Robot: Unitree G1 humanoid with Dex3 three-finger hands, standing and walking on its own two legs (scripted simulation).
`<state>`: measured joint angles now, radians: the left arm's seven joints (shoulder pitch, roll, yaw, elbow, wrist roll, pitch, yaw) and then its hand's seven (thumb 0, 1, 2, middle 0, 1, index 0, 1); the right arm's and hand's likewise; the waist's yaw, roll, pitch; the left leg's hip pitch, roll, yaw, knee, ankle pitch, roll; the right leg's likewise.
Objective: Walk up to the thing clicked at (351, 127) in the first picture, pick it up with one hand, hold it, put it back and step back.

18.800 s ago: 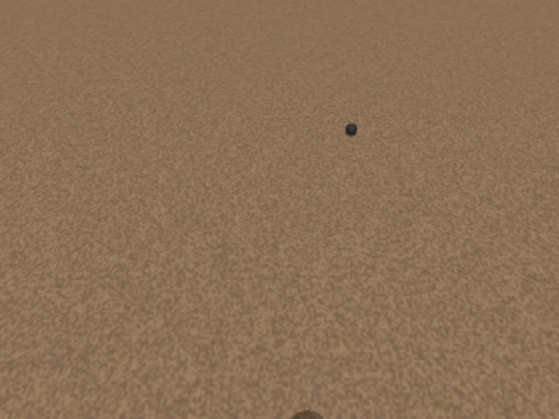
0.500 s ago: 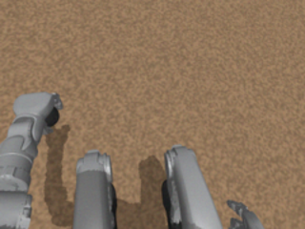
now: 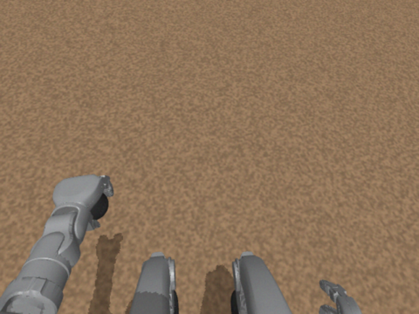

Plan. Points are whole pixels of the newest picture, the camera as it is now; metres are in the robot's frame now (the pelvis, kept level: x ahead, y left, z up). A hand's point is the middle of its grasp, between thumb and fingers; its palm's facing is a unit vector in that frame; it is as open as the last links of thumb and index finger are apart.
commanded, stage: lift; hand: left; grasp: from above
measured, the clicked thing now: (92, 205) +0.37 +0.25 -0.11
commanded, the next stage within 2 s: hold in 0.58 s
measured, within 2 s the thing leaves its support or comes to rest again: neither
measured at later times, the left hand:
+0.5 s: hand (76, 182) +0.36 +0.23 +0.03, palm faces -0.44 -0.09 -0.89, open 8.7 cm
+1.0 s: hand (64, 161) +0.37 +0.23 +0.08, palm faces -0.45 -0.08 -0.89, open 8.7 cm
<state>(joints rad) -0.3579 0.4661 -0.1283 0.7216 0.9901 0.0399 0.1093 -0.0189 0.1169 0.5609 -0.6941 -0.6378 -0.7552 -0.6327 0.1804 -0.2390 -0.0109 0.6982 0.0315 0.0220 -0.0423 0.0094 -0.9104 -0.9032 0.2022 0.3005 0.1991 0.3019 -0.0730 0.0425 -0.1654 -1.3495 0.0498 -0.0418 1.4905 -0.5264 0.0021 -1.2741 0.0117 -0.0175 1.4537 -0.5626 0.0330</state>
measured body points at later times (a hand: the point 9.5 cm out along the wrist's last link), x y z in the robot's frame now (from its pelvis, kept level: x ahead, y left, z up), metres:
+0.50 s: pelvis +0.04 +0.00 +0.11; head +0.10 +0.00 +0.56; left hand +0.38 +0.23 +0.08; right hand +0.12 -0.26 -0.01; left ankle +0.08 +0.12 -0.57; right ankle +0.07 -0.14 -0.57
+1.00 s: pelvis +0.07 +0.00 +0.15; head +0.10 +0.00 +0.60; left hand +0.39 +0.23 +0.13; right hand +0.17 -0.26 +0.03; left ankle +0.08 +0.12 -0.57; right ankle +0.07 -0.14 -0.57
